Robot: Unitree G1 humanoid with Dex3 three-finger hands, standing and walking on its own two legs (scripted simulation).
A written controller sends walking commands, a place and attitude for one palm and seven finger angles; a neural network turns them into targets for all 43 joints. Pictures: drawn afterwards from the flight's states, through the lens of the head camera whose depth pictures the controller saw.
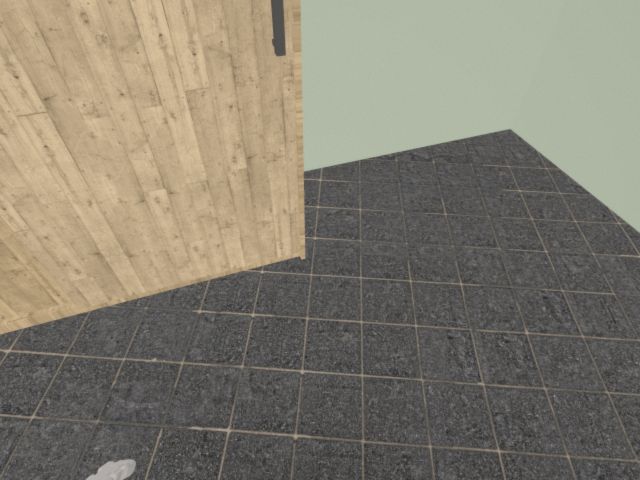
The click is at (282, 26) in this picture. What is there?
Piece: wardrobe's sliding door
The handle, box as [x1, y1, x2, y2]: [271, 0, 285, 55]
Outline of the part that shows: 271,0 274,38 272,39 272,43 276,55 284,55 285,48 282,0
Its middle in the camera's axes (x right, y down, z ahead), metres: -0.10 -0.53 +0.86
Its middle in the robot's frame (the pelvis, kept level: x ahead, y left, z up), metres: +1.01 +0.18 +0.19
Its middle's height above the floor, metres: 0.96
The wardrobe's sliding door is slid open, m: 0.00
